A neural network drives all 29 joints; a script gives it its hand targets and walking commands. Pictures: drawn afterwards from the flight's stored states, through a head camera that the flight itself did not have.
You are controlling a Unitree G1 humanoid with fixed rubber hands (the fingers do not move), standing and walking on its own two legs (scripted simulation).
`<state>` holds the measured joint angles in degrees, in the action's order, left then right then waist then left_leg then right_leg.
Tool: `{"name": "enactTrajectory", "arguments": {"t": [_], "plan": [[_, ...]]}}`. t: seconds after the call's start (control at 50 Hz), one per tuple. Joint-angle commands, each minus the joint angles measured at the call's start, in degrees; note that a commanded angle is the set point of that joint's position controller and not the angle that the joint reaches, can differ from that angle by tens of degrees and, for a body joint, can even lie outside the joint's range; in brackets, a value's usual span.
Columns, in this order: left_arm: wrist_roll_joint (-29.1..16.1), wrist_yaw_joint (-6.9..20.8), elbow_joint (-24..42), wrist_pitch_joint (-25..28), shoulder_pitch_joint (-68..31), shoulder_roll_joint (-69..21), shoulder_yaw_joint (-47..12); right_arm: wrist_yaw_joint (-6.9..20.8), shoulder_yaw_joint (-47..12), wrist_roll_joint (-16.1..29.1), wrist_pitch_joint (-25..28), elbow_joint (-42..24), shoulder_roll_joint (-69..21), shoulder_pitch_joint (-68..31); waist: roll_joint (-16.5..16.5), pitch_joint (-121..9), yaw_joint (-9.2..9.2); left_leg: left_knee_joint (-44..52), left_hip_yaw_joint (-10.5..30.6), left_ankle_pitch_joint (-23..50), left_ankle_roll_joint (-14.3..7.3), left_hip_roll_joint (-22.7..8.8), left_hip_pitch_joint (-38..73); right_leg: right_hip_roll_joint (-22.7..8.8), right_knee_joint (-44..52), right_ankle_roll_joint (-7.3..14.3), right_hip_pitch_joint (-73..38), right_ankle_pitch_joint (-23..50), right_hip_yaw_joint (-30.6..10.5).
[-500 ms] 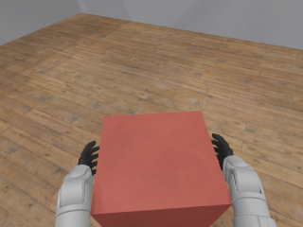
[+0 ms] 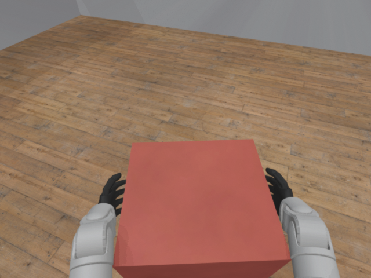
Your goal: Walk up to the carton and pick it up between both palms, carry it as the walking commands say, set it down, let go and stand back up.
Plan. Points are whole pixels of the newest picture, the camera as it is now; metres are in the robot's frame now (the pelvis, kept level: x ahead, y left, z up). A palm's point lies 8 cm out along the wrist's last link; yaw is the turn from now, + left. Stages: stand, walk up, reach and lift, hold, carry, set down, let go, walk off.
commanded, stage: reach and lift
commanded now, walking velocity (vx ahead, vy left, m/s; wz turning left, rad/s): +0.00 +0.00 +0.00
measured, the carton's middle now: (194, 219) +0.27 +0.00 -0.05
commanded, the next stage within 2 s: hold in 0.78 s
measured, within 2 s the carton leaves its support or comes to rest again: neither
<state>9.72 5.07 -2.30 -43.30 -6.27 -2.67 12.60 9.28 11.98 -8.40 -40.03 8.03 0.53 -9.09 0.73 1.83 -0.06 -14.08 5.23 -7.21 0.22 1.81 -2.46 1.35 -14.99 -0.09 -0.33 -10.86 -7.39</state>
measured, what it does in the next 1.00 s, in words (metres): stands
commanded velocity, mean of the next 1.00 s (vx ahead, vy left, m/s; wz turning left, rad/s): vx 0.00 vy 0.00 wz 0.00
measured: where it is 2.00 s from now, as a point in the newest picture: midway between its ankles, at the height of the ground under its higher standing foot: outside the picture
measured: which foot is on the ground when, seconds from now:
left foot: down 0.00-1.00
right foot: down 0.00-1.00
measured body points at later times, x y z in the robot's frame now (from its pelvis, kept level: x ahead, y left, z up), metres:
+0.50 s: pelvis +0.00 +0.00 +0.00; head -0.02 +0.00 +0.45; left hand +0.27 +0.19 +0.03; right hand +0.28 -0.19 +0.03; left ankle +0.01 +0.12 -0.75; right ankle -0.02 -0.13 -0.75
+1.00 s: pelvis -0.01 +0.00 +0.00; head -0.02 +0.01 +0.45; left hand +0.27 +0.19 +0.03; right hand +0.27 -0.19 +0.03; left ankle +0.01 +0.12 -0.75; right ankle -0.02 -0.13 -0.75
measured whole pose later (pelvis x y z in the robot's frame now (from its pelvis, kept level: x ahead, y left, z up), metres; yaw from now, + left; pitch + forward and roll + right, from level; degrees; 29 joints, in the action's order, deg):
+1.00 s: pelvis -0.01 +0.00 +0.00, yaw +0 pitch -5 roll +0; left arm 9.6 6.0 -2.4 -43.3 -6.9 -1.6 12.1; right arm 8.3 12.5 -9.4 -41.2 5.2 -1.0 -8.0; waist 1.1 2.9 -0.1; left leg -13.9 5.2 -6.2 -0.1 2.1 -2.6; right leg 1.1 -15.1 -0.4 0.0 -10.1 -7.1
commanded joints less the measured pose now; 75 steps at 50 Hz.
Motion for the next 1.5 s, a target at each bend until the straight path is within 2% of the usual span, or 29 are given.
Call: {"name": "enactTrajectory", "arguments": {"t": [0.0,0.28,0.72,1.4,1.42,1.44,1.48], "plan": [[-10.71,7.46,9.42,1.5,-27.4,-43.58,-35.53,7.18,-33.15,9.52,1.04,-9.95,-43.65,-26.1,-0.42,-15.88,-0.17,-0.88,-2.13,15.78,1.47,3.87,9.81,4.08,1.36,-0.11,1.75,17.63,3.0],[-10.54,7.63,9.91,1.92,-25.61,-42.28,-35.81,6.45,-33.69,9.66,0.86,-12.33,-42.85,-24.27,0.16,-15.75,-0.44,-0.46,-2.08,14.75,1.04,4.03,9.8,3.88,1.54,-0.47,2.1,17.75,3.32],[-10.55,9.13,8.58,2.23,-28.7,-41.63,-34.94,6.01,-33.28,8.94,0.72,-10.83,-44.38,-25.53,0.04,-13.52,-0.14,0.02,-2.55,9.0,0.75,3.95,9.38,3.43,2.43,-0.23,3.63,10.82,3.46],[-10.54,8.92,10.87,2.17,-26.17,-40.33,-35.36,5.25,-34.29,9.23,0.69,-13.32,-43.87,-23.18,-0.33,-14.09,0.42,-0.05,-2.38,12.35,0.6,3.52,9.96,3.43,1.93,-0.03,3.28,12.84,3.34],[-12.75,9.15,13.09,1.15,-29.21,-42.11,-37.52,5.0,-34.92,10.37,-0.1,-17.71,-45.1,-26.03,-0.56,-23.4,-0.06,-8.5,2.24,12.68,-1.05,-10.38,3.31,-6.64,-9.74,0.93,7.86,6.39,4.58],[-12.54,8.94,12.81,0.81,-27.96,-42.52,-37.05,4.79,-34.48,10.31,-0.64,-17.25,-44.9,-24.41,-0.91,-26.04,-0.39,-10.66,5.56,17.16,-2.44,-12.45,2.74,-5.8,-12.91,1.16,8.86,6.07,3.07],[-14.01,8.52,13.49,-0.59,-28.59,-43.03,-38.23,4.57,-35.45,11.26,-2.75,-17.4,-43.6,-23.85,-5.72,-25.33,-0.69,-10.94,8.74,17.94,-4.45,-15.78,-1.02,-4.67,-16.79,1.19,13.57,1.18,4.01]]}}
